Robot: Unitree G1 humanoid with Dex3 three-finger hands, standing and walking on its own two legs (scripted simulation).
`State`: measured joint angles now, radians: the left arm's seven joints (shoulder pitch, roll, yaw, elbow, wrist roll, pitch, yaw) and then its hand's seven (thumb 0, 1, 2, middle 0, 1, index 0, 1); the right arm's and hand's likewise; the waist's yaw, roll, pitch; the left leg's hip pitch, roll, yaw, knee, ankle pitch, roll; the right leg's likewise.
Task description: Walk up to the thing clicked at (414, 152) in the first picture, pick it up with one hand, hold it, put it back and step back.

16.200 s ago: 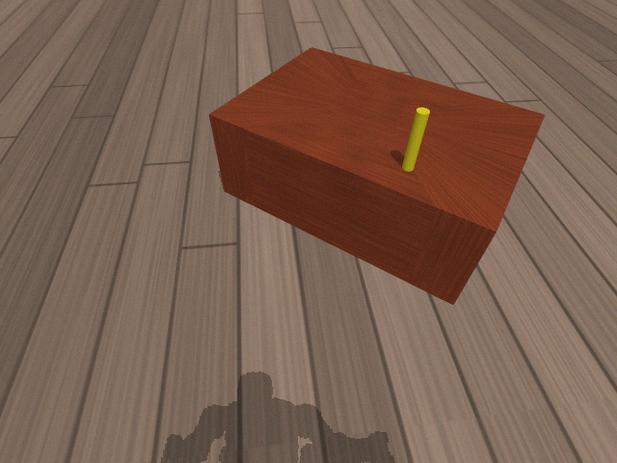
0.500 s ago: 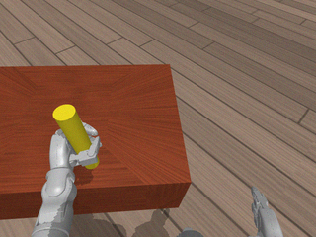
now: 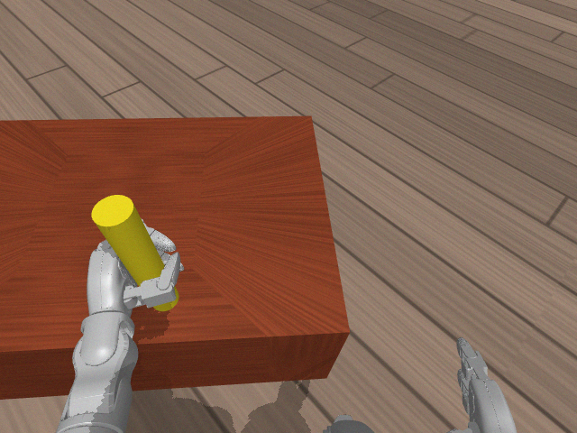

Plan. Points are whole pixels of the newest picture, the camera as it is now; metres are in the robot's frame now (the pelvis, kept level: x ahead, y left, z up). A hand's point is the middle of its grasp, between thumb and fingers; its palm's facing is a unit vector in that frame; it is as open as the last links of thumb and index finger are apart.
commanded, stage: hold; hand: left
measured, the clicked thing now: (144, 263) +0.33 +0.18 +0.07
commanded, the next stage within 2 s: crouch in 1.12 s
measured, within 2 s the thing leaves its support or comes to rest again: neither
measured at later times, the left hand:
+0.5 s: hand (161, 267) +0.33 +0.17 +0.05, palm faces +0.14 -0.99 +0.00, open 5.1 cm
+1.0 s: hand (162, 255) +0.34 +0.16 +0.06, palm faces +0.13 -0.99 -0.01, open 5.1 cm
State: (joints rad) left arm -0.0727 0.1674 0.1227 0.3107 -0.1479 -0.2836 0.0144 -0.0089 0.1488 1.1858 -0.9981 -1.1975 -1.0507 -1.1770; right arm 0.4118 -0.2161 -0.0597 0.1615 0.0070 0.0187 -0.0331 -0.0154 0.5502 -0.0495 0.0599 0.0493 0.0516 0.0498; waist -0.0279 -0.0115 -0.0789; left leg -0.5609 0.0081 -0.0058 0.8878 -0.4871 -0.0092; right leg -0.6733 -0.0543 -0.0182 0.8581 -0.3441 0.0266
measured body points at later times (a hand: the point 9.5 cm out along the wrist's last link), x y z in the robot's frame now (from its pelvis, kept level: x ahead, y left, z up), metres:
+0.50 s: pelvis +0.00 +0.00 +0.00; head +0.05 +0.01 +0.45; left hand +0.32 +0.22 +0.05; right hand +0.16 -0.25 -0.04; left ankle -0.03 +0.12 -0.69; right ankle +0.05 -0.14 -0.69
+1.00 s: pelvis +0.00 +0.00 +0.00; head +0.04 +0.01 +0.45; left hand +0.33 +0.21 +0.06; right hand +0.16 -0.25 -0.04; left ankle -0.03 +0.12 -0.69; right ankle +0.05 -0.14 -0.69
